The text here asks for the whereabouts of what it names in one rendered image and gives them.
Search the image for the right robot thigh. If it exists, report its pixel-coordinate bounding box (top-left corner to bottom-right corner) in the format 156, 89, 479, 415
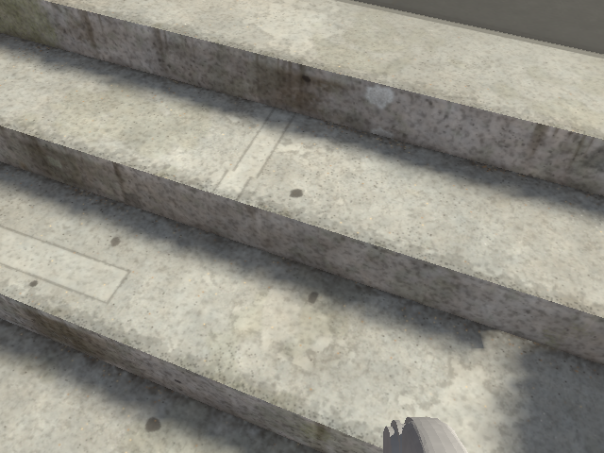
383, 417, 468, 453

